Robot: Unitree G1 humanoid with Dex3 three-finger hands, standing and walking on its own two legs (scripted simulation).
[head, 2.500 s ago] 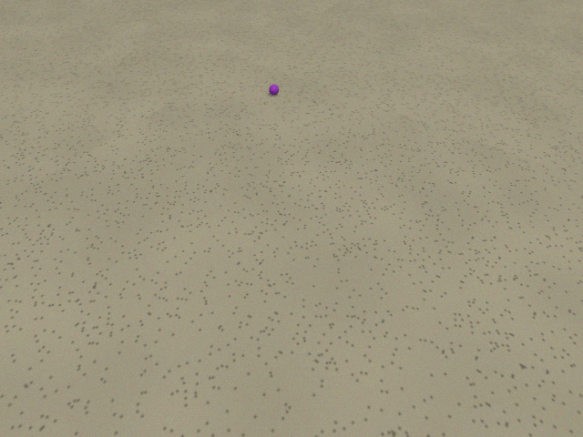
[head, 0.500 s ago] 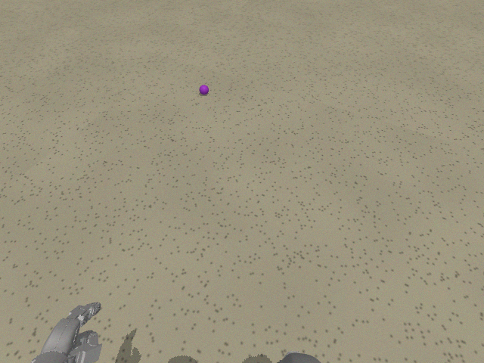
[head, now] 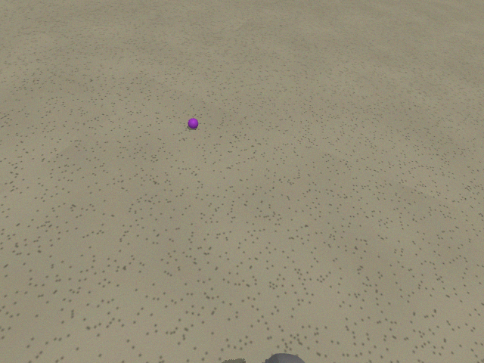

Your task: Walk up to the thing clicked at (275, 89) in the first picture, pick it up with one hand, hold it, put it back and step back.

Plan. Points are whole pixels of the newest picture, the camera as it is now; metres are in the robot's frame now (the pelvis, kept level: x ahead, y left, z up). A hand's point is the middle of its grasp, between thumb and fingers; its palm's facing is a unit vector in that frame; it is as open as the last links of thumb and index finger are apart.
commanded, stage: walk up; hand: left
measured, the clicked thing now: (193, 123) +1.53 +0.24 -0.74
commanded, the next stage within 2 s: none
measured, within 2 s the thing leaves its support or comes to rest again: neither
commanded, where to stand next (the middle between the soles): +1.15 -0.01 m, yaw +3 degrees
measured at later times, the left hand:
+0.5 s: hand (141, 238) +0.38 +0.21 -0.11, palm faces +0.02 -0.93 -0.37, open 7.4 cm
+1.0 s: hand (139, 180) +0.56 +0.26 -0.15, palm faces -0.01 -0.94 -0.33, open 7.4 cm
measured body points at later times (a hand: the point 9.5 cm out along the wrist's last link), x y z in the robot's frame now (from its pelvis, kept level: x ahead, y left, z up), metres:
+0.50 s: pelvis +0.28 -0.05 +0.00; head +0.29 -0.08 +0.45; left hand +0.37 +0.26 -0.09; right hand +0.36 -0.37 -0.13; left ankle +0.29 +0.10 -0.67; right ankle +0.31 -0.15 -0.74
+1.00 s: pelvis +0.52 -0.01 +0.00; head +0.54 +0.01 +0.45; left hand +0.56 +0.31 -0.12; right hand +0.62 -0.32 -0.09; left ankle +0.54 +0.10 -0.74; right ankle +0.57 -0.16 -0.68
